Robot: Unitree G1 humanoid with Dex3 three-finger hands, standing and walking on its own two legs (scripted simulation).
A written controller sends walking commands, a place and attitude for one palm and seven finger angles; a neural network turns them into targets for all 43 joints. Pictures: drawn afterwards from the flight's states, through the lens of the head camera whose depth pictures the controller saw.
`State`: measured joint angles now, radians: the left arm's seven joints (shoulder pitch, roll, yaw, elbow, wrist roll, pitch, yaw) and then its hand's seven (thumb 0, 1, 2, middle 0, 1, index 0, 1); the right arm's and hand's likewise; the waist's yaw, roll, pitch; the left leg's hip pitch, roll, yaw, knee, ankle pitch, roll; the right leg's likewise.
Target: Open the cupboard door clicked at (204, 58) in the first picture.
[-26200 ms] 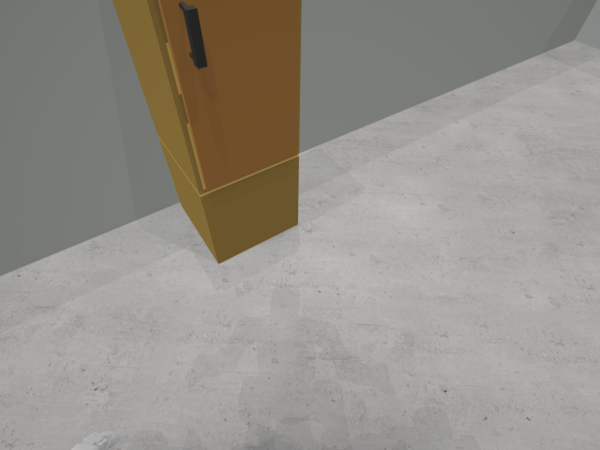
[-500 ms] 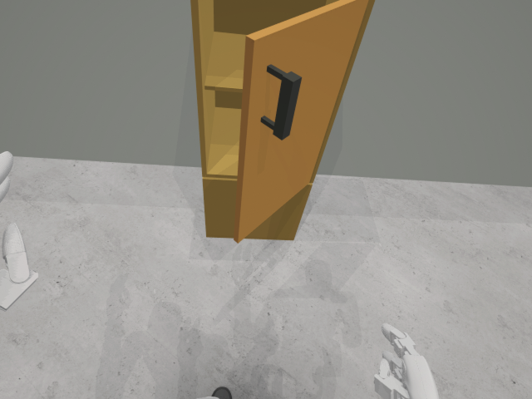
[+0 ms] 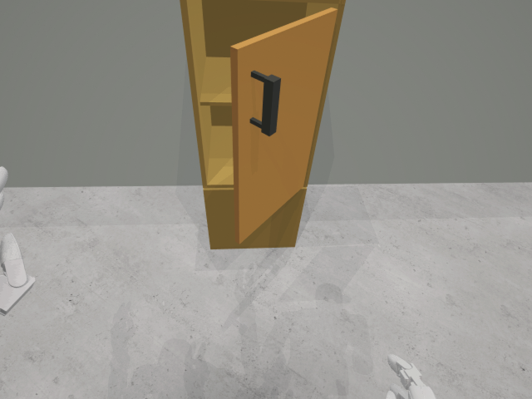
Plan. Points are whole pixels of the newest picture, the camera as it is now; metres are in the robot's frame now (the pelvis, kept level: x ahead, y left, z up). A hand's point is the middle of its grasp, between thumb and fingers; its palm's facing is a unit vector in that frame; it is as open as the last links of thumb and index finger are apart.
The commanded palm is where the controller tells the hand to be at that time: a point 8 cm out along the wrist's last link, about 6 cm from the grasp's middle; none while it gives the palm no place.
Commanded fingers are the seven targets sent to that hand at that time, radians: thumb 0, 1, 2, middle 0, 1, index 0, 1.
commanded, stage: stop stepping back and stand still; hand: left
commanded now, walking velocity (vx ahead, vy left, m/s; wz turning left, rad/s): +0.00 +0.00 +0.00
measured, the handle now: (262, 103) +0.64 +0.02 +0.13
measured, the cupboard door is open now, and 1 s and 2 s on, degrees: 46 46 46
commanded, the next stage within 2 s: let the arm hang, fingers relaxed in 0.16 s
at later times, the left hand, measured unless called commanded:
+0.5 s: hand out of the picture +0.12 +0.20 -0.14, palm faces -0.02 -0.96 -0.27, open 7.4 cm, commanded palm none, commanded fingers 0.00 0.90 0.90 -0.20 -0.30 -0.20 -0.30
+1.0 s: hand out of the picture -0.04 +0.19 -0.17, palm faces +0.06 -0.97 -0.25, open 7.3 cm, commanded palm none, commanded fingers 0.00 0.90 0.90 -0.20 -0.30 -0.20 -0.30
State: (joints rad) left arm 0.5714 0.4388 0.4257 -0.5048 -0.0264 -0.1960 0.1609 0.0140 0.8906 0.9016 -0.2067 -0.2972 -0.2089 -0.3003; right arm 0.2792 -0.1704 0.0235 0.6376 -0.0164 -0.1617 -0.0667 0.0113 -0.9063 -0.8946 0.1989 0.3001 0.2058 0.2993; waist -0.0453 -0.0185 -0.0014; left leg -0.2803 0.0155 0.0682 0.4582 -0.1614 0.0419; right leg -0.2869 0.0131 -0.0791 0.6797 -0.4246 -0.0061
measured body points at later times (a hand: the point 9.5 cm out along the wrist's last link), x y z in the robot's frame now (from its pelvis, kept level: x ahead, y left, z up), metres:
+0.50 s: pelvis +0.00 +0.00 -0.01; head +0.01 -0.01 +0.44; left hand +0.12 +0.25 -0.12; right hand +0.13 -0.27 -0.13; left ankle +0.03 +0.11 -0.74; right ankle +0.00 -0.10 -0.74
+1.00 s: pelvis +0.00 +0.00 +0.00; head +0.02 -0.01 +0.45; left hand -0.04 +0.24 -0.15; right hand -0.02 -0.21 -0.17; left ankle +0.03 +0.11 -0.74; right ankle +0.00 -0.10 -0.74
